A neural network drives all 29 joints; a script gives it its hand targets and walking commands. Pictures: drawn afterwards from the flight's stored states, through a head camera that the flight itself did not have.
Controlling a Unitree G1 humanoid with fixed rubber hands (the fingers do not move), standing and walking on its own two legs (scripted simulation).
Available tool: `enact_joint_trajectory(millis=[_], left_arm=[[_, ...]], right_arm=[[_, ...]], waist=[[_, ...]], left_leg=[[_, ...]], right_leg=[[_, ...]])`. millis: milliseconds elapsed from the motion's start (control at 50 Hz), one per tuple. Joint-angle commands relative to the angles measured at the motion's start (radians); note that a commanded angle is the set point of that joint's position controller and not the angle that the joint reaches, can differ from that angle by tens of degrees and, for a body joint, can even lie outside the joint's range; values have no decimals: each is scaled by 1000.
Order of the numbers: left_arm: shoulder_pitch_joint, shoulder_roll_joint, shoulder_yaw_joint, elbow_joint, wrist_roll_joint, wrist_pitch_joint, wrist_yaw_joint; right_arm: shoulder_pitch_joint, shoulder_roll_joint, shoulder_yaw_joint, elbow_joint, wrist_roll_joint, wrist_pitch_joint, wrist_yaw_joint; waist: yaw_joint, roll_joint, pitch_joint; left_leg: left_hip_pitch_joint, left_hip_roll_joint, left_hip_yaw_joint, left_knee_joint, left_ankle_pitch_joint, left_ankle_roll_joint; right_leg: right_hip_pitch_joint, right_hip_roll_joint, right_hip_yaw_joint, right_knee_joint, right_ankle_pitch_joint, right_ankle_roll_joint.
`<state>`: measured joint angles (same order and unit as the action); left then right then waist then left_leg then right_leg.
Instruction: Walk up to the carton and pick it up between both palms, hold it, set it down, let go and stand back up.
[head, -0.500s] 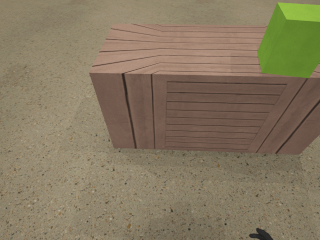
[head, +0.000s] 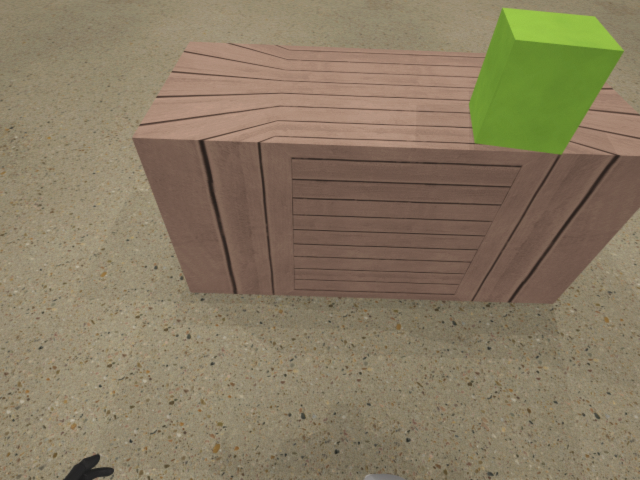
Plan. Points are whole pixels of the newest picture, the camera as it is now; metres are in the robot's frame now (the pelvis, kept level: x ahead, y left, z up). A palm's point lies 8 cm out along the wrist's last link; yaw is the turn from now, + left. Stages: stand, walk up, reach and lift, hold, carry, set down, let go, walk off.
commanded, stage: walk up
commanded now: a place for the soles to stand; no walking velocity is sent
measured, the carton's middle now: (532, 82) +0.96 -0.51 +0.05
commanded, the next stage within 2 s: none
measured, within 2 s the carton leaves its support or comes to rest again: neither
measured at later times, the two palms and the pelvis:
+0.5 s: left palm (238, 461) +0.17 +0.11 -0.07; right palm out of the picture -0.04 -0.54 -0.09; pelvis +0.01 -0.19 +0.00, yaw -8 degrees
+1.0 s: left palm (361, 469) +0.16 -0.04 -0.07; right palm out of the picture +0.02 -0.68 -0.08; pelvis +0.04 -0.34 +0.02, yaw -13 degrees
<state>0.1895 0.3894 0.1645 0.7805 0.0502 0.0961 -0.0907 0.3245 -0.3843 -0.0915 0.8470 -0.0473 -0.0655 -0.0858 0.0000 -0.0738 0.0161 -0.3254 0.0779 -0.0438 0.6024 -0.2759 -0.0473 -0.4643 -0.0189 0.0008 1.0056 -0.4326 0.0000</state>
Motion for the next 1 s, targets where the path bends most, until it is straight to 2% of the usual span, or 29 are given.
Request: enact_joint_trajectory(millis=[0,20,40,60,80,100,160,200,240,260,300,320,340,360,380,400,420,500,540,560,580,600,620,660,700,740,820,900,980], left_arm=[[191,212,52,-57,10,-44,-18],[295,240,67,-24,10,-54,-6],[329,294,69,-42,32,-61,10],[202,358,78,-73,9,-64,15],[50,351,75,-111,-8,-59,21],[5,303,54,-124,-14,-63,26],[55,242,24,-117,2,-80,29],[3,233,30,-145,-11,-70,33],[-24,220,19,-148,0,-53,31],[-157,228,29,-218,10,-40,32],[-151,192,10,-240,11,-52,38],[-93,167,4,-242,-7,-55,35],[-12,155,11,-248,6,-42,23],[56,214,41,-248,21,-25,18],[131,243,43,-236,25,-26,19],[92,253,53,-247,7,-27,18],[128,272,49,-236,5,-18,13],[121,225,25,-190,-19,-44,-11],[258,212,43,-90,-19,-54,-10],[334,237,53,-64,-15,-56,4],[366,277,60,-63,-3,-55,21],[236,400,79,-132,-5,-60,25],[67,408,70,-176,-41,-69,28],[4,352,46,-153,-26,-83,56],[17,291,18,-129,-13,-97,54],[62,270,9,-114,-22,-110,52],[190,214,-16,-96,-24,-107,70],[260,232,-12,-92,-17,-92,78],[213,175,-39,-124,2,-77,73]], right_arm=[[-124,-349,-92,-91,1,-26,-18],[-111,-236,-51,-85,-5,-12,-20],[-104,-126,-9,-113,-2,-1,-24],[-66,-169,-16,-108,11,17,-42],[-41,-245,-50,-76,29,24,-46],[28,-263,-55,-46,36,21,-40],[100,-271,-50,4,35,28,-16],[221,-253,-47,49,32,31,-17],[243,-272,-46,51,33,32,-22],[413,-288,-67,94,43,25,-30],[440,-279,-74,81,49,12,-50],[384,-290,-79,63,39,12,-60],[221,-291,-85,-7,36,2,-73],[126,-339,-91,-57,34,-14,-82],[40,-337,-76,-118,45,-30,-86],[-55,-367,-83,-120,53,-46,-86],[-160,-386,-80,-140,52,-53,-70],[-44,-387,-83,-101,9,-43,-36],[-79,-389,-75,-66,-23,-27,-25],[-36,-285,-44,-70,-32,-8,-23],[-52,-164,8,-95,-27,-3,-18],[-44,-153,8,-125,3,8,-26],[-102,-254,-33,-123,31,10,-36],[-1,-267,-42,-55,43,3,-38],[70,-298,-41,10,50,3,-14],[81,-267,-27,-7,64,7,5],[20,-232,7,-28,50,5,11],[-45,-233,11,-72,58,8,11],[29,-216,24,-72,63,0,-7]], waist=[[155,250,-75],[201,-1,-34],[199,-281,38],[129,-191,88],[77,-153,143],[22,-100,196],[31,-9,154],[-5,-174,80],[-26,-163,102],[-127,-166,47],[-145,-46,-73],[-136,175,-116],[-61,376,-170],[-9,229,-159],[62,12,-82],[96,-15,-9],[128,113,59],[69,206,39],[146,114,-18],[164,-116,24],[193,-266,72],[145,-400,81],[98,-282,160],[21,-107,298],[11,-8,231],[8,43,132],[73,-12,-5],[124,-17,-55],[87,-136,-88]], left_leg=[[-159,162,-57,44,-52,179],[-373,23,70,337,-193,122],[-560,-116,78,602,-418,77],[-514,-120,-21,676,-387,70],[-436,-96,-47,664,-238,86],[-427,-78,-51,707,-157,80],[-314,-48,-28,577,-76,60],[-204,-83,57,442,-128,37],[-45,-82,121,166,-186,26],[136,-83,159,-45,-241,49],[232,-94,314,-297,147,87],[325,-11,225,-294,361,151],[411,235,-114,-229,416,286],[211,482,-505,-282,-37,399],[81,517,-473,-368,-192,375],[-24,516,-442,-345,-58,380],[-81,490,-377,-338,-14,380],[32,230,-58,-52,-75,195],[-204,109,138,200,-153,148],[-372,23,176,480,-412,127],[-508,-84,80,680,-506,103],[-518,-132,-63,806,-458,67],[-415,-108,-166,839,-296,74],[-423,-64,-131,857,-146,62],[-380,-41,-89,671,-62,62],[-338,-63,-109,598,-19,55],[-332,-98,-30,381,-74,68],[-284,-97,41,184,-124,48],[-154,-93,113,66,-58,84]], right_leg=[[355,-79,123,-424,56,-33],[522,-23,142,-532,58,-13],[445,-197,469,-711,-26,-36],[234,-267,609,-866,-318,-43],[133,-259,577,-940,-451,3],[126,-222,603,-916,-387,51],[204,-108,323,-814,59,118],[300,-23,174,-814,455,255],[307,26,74,-749,752,263],[233,75,32,-653,981,359],[317,65,47,-260,1162,207],[232,91,36,41,735,161],[-29,67,156,402,-114,119],[-98,39,337,649,-133,112],[-107,19,360,557,-63,61],[-73,-5,437,674,-92,71],[-76,-19,422,659,-88,53],[9,-90,266,-184,-275,3],[419,-9,25,-420,-38,12],[487,51,47,-470,5,21],[344,-24,294,-566,-233,29],[151,-218,701,-852,-540,-7],[-31,-252,901,-1037,-631,-3],[-1,-213,708,-914,-313,114],[162,-133,420,-716,114,70],[317,-133,385,-677,302,81],[599,-95,227,-565,843,54],[676,-106,253,-556,811,-33],[584,-85,193,-497,1019,-50]])
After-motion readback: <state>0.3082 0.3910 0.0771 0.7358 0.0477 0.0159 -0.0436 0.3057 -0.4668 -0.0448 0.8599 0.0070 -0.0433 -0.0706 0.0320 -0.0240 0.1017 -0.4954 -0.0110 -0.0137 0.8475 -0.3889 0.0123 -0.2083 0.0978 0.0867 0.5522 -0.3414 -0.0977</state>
